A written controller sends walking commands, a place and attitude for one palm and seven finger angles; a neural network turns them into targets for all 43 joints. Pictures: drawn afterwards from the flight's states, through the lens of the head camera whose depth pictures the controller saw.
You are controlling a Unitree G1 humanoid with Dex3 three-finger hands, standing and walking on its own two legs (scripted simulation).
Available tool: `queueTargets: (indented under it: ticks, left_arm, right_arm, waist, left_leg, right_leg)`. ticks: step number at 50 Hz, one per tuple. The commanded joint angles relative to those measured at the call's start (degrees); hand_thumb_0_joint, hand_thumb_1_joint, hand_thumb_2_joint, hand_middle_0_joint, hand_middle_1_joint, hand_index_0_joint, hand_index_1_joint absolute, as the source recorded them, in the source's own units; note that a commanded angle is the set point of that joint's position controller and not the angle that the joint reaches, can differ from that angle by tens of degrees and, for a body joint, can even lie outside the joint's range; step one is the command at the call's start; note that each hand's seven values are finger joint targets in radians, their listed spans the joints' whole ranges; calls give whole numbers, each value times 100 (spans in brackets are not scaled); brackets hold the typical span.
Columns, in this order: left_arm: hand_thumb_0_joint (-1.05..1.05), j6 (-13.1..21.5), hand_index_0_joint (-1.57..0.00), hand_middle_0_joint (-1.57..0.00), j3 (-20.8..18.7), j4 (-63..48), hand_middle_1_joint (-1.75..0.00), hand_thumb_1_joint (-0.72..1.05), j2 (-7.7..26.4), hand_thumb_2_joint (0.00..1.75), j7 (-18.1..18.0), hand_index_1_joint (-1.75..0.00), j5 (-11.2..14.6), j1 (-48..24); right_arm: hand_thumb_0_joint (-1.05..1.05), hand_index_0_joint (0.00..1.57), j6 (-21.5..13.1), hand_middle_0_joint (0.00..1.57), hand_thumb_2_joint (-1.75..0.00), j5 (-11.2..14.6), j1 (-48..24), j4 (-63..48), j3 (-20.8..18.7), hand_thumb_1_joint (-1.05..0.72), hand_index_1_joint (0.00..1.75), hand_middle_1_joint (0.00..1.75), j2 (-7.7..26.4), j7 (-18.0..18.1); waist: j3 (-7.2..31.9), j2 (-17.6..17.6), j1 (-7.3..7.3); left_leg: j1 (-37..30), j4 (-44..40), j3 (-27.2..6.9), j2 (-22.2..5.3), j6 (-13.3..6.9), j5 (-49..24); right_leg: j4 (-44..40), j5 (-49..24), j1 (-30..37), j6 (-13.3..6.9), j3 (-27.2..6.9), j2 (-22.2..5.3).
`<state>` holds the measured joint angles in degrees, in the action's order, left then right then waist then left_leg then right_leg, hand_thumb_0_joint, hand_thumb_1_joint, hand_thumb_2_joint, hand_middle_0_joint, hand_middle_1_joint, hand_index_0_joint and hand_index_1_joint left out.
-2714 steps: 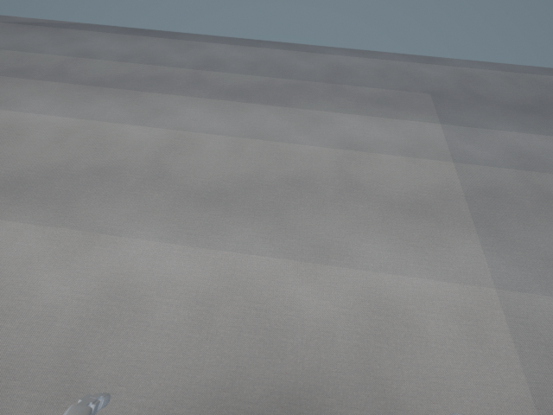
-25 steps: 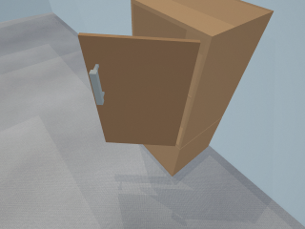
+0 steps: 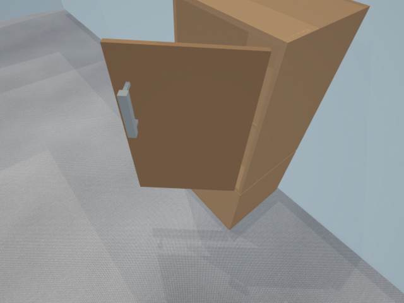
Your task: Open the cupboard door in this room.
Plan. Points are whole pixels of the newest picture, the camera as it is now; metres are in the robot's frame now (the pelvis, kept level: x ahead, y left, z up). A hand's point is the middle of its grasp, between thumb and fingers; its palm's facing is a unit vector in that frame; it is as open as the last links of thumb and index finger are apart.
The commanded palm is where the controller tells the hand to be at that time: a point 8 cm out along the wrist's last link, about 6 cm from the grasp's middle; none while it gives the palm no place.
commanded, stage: look again from close up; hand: left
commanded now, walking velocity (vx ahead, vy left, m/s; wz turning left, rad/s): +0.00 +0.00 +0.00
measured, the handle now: (130, 110) +0.56 +0.22 +0.05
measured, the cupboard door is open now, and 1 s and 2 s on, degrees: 48 48 48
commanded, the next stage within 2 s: raise the hand with hooked fingers in 0.46 s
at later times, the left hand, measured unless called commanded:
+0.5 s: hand out of the picture +0.03 +0.20 -0.17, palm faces +0.01 -0.97 -0.24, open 7.4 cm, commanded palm none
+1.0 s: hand out of the picture +0.12 +0.20 -0.08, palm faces +0.03 -1.00 +0.03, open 8.7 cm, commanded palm +0.11 +0.26 -0.03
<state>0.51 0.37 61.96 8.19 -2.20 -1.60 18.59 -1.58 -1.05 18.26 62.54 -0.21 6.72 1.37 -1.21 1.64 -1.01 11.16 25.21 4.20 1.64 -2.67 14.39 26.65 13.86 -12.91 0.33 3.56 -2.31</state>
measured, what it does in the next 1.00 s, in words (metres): lowers itself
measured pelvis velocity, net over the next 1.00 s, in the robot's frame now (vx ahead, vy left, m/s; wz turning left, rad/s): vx -0.06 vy -0.02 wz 0.05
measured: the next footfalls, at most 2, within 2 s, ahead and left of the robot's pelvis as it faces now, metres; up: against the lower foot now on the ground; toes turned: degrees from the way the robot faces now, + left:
none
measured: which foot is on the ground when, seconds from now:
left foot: down 0.00-1.00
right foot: down 0.00-1.00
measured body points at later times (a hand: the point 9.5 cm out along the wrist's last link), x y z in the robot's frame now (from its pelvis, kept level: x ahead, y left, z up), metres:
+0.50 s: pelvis -0.02 +0.00 +0.00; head -0.04 +0.01 +0.45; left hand +0.03 +0.25 -0.15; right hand +0.06 -0.25 -0.14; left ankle -0.01 +0.09 -0.74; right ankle +0.00 -0.12 -0.74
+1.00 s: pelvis -0.06 -0.02 -0.09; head -0.03 +0.01 +0.36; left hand +0.11 +0.25 -0.07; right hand +0.16 -0.25 -0.12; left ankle -0.01 +0.09 -0.74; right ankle +0.00 -0.12 -0.74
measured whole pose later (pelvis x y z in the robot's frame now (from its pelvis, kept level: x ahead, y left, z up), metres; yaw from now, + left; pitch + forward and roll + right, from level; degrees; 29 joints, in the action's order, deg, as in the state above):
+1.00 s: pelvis -0.06 -0.02 -0.09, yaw +3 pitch +9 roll +0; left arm 25.5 -12.4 13.9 14.7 23.3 17.7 20.9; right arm -15.9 2.3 12.0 28.6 -1.2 15.3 1.0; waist 5.8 2.8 -0.2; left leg 46.8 63.9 1.1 1.4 -2.0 26.4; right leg 63.4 25.9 -46.9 -1.6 2.5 -0.1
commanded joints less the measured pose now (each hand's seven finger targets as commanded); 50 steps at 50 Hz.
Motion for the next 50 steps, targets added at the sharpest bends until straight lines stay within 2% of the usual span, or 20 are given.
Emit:
queueTargets:
  ticks: [1, 6, 15, 27, 28, 29, 30, 31, 32, 33, 34, 36, 37, 38, 39, 40, 42, 44, 47, 50]
  left_arm:
    - [0, 148, -20, -20, -105, -453, -30, 90, 621, 90, -48, -30, 30, 441]
    - [0, 124, -20, -20, -178, -602, -30, 90, 796, 90, -50, -30, 44, 304]
    - [0, 115, -20, -20, -187, -709, -30, 90, 1158, 90, -14, -30, 62, -98]
    - [0, 90, -20, -20, -122, -566, -30, 90, 1129, 90, 14, -30, 47, -162]
    - [0, 111, -20, -20, -42, -379, -30, 90, 936, 90, -210, -30, 14, 184]
    - [0, 1330, -20, -20, -1906, -8968, -32, 88, 2851, 89, -154, -32, 1096, -4563]
    - [0, 1116, -20, -20, -1196, -7388, -33, 85, 2018, 88, -146, -33, 762, -1262]
    - [0, 950, -21, -21, -958, -6932, -34, 83, 1625, 87, -348, -34, 978, -1087]
    - [0, 557, -21, -21, -168, -5968, -36, 81, 142, 86, -268, -36, 1108, 472]
    - [0, 816, -21, -21, -382, -6933, -37, 78, 510, 85, -207, -37, 1302, -670]
    - [0, 1105, -21, -21, -552, -6645, -39, 76, 665, 84, -122, -39, 1257, -640]
    - [0, 1728, -21, -21, -1024, -5252, -42, 71, 820, 82, 171, -42, 1246, -174]
    - [0, 2140, -22, -22, -991, -4795, -43, 69, 599, 81, 448, -43, 1344, -25]
    - [0, 2573, -22, -22, -993, -4416, -45, 67, 434, 80, 799, -45, 1446, 398]
    - [0, 2986, -22, -22, -1061, -4299, -47, 64, 482, 79, 1183, -47, 1550, 655]
    - [0, 3327, -22, -22, -1182, -4255, -48, 62, 603, 78, 1593, -48, 1651, 826]
    - [0, 3661, -22, -22, -1403, -4327, -51, 57, 1031, 76, 2476, -51, 1761, 748]
    - [0, 3441, -23, -23, -1779, -4963, -54, 53, 1498, 74, 2824, -54, 1898, 508]
    - [0, 3021, -23, -23, -2129, -6534, -58, 46, 1896, 71, 2679, -58, 2319, -339]
    - [0, 3152, -24, -24, -2040, -8229, -63, 39, 1838, 68, 2087, -63, 2277, -718]
  right_arm:
    - [0, 20, -140, 20, -90, -13, 120, -570, -155, -90, 30, 30, 824, 99]
    - [0, 20, -90, 20, -90, 5, 36, -612, -198, -90, 30, 30, 1030, 87]
    - [0, 20, -30, 20, -90, 14, -510, -662, -190, -90, 30, 30, 1363, 18]
    - [0, 20, 8, 20, -90, 29, -601, -469, -146, -90, 30, 30, 1326, -58]
    - [0, 20, -44, 20, -90, 83, -729, -795, -41, -90, 30, 30, 1195, -53]
    - [0, 20, -742, 20, -90, 402, -818, -2766, -246, -90, 30, 30, 1826, 136]
    - [0, 20, -1289, 20, -90, 373, -1139, -2587, -20, -90, 30, 30, 1452, 345]
    - [0, 20, -1475, 20, -90, 395, -1076, -2253, -39, -90, 30, 30, 1574, 378]
    - [0, 20, -1529, 20, -90, 460, -861, -2191, -13, -90, 30, 30, 1178, 298]
    - [0, 20, -1626, 20, -90, 420, -949, -2654, -27, -90, 30, 30, 1509, 262]
    - [0, 20, -1713, 20, -90, 364, -982, -2702, -98, -90, 30, 30, 1560, 291]
    - [0, 20, -1723, 20, -90, 277, -845, -2763, -182, -90, 30, 30, 1595, 227]
    - [0, 20, -1728, 20, -90, 248, -861, -2859, -220, -90, 30, 30, 1564, 179]
    - [0, 20, -1784, 20, -90, 212, -937, -2995, -285, -90, 30, 30, 1537, 134]
    - [0, 20, -1826, 20, -90, 178, -961, -3147, -343, -90, 30, 30, 1546, 73]
    - [0, 20, -1857, 20, -90, 171, -1003, -3319, -392, -90, 30, 30, 1575, 8]
    - [0, 20, -1889, 20, -90, 229, -1012, -3747, -431, -90, 30, 30, 1687, -153]
    - [0, 20, -1857, 20, -90, 345, -1168, -4132, -394, -90, 30, 30, 1635, -116]
    - [0, 20, -1733, 20, -90, 384, -1240, -4544, -328, -90, 30, 30, 1664, 16]
    - [0, 20, -1732, 20, -90, 332, -976, -4458, -262, -90, 30, 30, 1494, 161]
  waist:
    - [504, -304, 74]
    - [95, -143, 90]
    - [-126, -112, 99]
    - [-218, -143, 111]
    - [-595, -50, 207]
    - [2342, -1126, -397]
    - [1653, -1788, 258]
    - [1314, -1771, 69]
    - [555, -1347, -29]
    - [-5, -1379, -111]
    - [-84, -1000, -154]
    - [-606, 284, -173]
    - [-376, 1169, -129]
    - [-172, 1701, 41]
    - [111, 1829, 164]
    - [399, 1794, 262]
    - [951, 650, 362]
    - [1656, -38, 539]
    - [1757, -861, 493]
    - [1861, -1234, 258]
  left_leg:
    - [255, -79, -832, -736, -51, -953]
    - [278, 96, -688, -742, -74, -1790]
    - [202, -282, -696, -759, -17, -1133]
    - [262, -786, -786, -725, 48, -109]
    - [418, 183, -472, -843, 205, -845]
    - [-1025, -373, -814, -226, 372, -1160]
    - [-1293, -574, -862, -554, 443, -1208]
    - [-453, -751, -841, -458, 621, -20]
    - [-98, -861, -926, -461, 510, 740]
    - [462, -707, -1109, -376, 442, 1374]
    - [777, -403, -1059, -328, 360, 1585]
    - [1686, 372, -986, -127, 330, 1718]
    - [2094, 824, -895, -100, 329, 1735]
    - [2496, 1312, -753, -71, 315, 1688]
    - [2864, 1767, -578, -11, 311, 1562]
    - [3127, 2120, -466, 37, 306, 1441]
    - [3214, 2566, -393, 122, 297, 1135]
    - [3338, 2602, -347, 127, 215, 1452]
    - [3365, 2209, -716, 25, 207, 2712]
    - [2893, 2255, -846, -83, 102, 2320]
  right_leg:
    - [-38, -739, 323, -303, -469, -356]
    - [85, -1436, 269, -327, -454, -379]
    - [-284, -1143, 284, -235, -576, -447]
    - [-772, -276, 287, -146, -612, -476]
    - [-420, -1808, -72, -110, -708, -694]
    - [100, -1250, 402, -227, -23, 68]
    - [500, 17, -185, -303, 97, 162]
    - [674, 520, -379, -288, 218, 213]
    - [627, 544, -828, -249, 290, 255]
    - [557, 500, -901, -211, 257, 199]
    - [432, 701, -1098, -192, 237, 194]
    - [566, 1399, -1919, -156, 273, 256]
    - [865, 1882, -2336, -131, 277, 279]
    - [1169, 2266, -2656, -128, 207, 296]
    - [1389, 2575, -2806, -137, 59, 268]
    - [1566, 2687, -2813, -165, -120, 243]
    - [1989, 2077, -2641, -301, -368, 166]
    - [2144, 2358, -2605, -260, -543, 142]
    - [2350, 2979, -2775, -250, -570, 183]
    - [2335, 2369, -2747, -279, -478, 275]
